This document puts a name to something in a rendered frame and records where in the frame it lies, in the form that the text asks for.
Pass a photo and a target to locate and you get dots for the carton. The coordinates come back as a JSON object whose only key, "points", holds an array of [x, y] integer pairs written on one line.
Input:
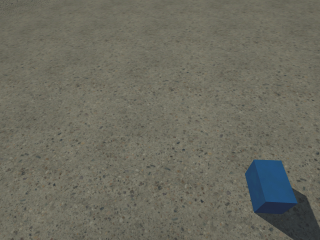
{"points": [[269, 187]]}

